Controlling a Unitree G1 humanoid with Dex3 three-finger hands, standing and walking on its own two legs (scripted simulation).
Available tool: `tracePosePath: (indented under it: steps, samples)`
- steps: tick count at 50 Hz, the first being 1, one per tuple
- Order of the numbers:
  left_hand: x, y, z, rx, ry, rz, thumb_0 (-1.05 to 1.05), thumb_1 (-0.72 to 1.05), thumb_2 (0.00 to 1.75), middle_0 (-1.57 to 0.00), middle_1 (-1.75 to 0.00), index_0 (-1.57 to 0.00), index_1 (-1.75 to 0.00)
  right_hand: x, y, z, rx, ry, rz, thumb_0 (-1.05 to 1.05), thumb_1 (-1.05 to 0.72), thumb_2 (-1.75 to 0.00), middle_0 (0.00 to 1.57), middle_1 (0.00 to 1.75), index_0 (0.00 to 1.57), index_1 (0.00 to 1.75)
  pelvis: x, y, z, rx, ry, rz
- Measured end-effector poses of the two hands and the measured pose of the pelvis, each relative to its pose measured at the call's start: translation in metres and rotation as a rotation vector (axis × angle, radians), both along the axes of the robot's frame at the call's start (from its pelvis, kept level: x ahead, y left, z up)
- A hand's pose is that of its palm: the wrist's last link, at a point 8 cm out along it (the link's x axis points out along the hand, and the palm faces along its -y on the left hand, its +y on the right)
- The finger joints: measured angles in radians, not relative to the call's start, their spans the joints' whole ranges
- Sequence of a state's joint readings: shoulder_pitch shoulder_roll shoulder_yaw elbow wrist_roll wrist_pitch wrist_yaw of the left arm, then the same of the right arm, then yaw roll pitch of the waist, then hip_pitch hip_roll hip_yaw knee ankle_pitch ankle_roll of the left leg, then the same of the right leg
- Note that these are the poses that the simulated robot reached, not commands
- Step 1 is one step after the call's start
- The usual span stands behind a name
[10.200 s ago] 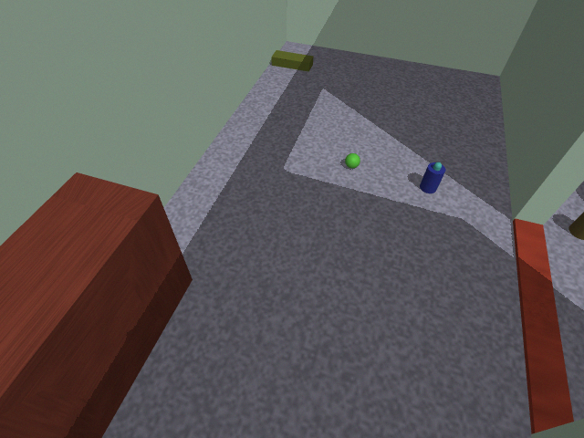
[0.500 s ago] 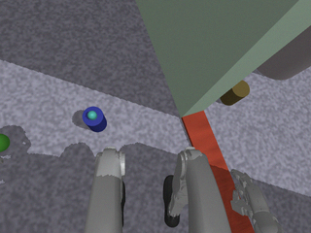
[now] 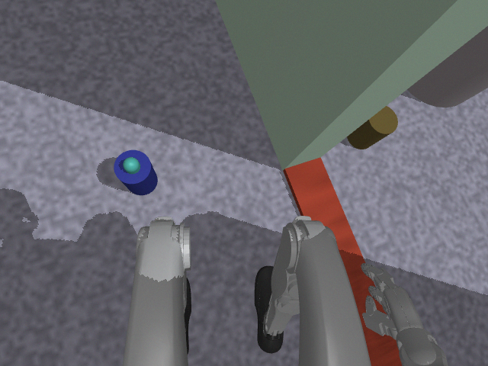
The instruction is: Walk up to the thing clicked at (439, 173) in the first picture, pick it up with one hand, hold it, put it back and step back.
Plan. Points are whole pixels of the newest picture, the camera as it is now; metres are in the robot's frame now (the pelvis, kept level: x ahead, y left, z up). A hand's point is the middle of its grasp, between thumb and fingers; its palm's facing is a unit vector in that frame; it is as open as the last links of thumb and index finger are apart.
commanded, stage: go down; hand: left
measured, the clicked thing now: (136, 172) +0.45 +0.24 -0.33
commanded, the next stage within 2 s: approach in 0.60 s
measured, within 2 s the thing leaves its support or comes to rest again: neither
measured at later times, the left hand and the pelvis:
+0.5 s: hand out of the picture +0.36 +0.43 -0.03, palm faces +0.22 -0.97 -0.07, open 17.7 cm; pelvis +0.00 +0.00 -0.02, yaw -1 degrees
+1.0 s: hand out of the picture +0.36 +0.42 -0.10, palm faces +0.24 -0.97 +0.01, open 17.7 cm; pelvis -0.01 +0.01 -0.06, yaw -3 degrees
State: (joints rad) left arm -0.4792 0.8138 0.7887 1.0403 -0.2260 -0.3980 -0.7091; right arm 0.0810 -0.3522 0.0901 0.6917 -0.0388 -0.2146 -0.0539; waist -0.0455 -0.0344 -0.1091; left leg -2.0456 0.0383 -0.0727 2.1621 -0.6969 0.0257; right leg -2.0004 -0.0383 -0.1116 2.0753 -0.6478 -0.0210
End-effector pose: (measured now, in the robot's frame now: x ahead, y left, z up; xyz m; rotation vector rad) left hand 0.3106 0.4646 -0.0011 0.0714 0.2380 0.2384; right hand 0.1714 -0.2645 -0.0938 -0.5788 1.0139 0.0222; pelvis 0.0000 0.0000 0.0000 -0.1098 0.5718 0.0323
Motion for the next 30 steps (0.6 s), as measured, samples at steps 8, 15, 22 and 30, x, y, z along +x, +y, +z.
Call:
tracePosePath:
  steps: [8,15,22,30]
  samples:
    - [0.005,0.004,-0.006,-0.009,-0.013,-0.006,-0.01,-0.6,0.08,-0.03,-0.08,-0.05,-0.07,-0.008,-0.002,-0.007,-0.012,0.011,-0.004,0.01,-0.89,-0.9,0.21,0.3,0.21,0.3,-0.001,0.002,-0.01,-0.005,-0.005,-0.002]
    - [0.006,0.008,-0.009,-0.006,-0.031,-0.002,-0.01,-0.61,0.08,-0.03,-0.08,-0.05,-0.07,-0.014,-0.003,-0.014,-0.018,0.031,-0.004,0.01,-0.89,-0.9,0.21,0.3,0.21,0.3,-0.003,0.002,-0.017,-0.006,-0.008,-0.004]
    - [0.012,0.01,-0.015,-0.011,-0.046,-0.011,-0.01,-0.61,0.07,-0.03,-0.08,-0.05,-0.07,-0.016,-0.004,-0.018,-0.028,0.044,0.004,0.01,-0.89,-0.9,0.21,0.3,0.21,0.3,-0.002,0.003,-0.023,-0.011,-0.008,-0.004]
    - [0.016,0.012,-0.017,-0.014,-0.066,-0.013,-0.01,-0.61,0.07,-0.03,-0.08,-0.05,-0.07,-0.016,-0.005,-0.02,-0.032,0.038,0.006,0.01,-0.89,-0.9,0.21,0.3,0.21,0.3,-0.003,0.003,-0.028,-0.014,-0.012,-0.004]
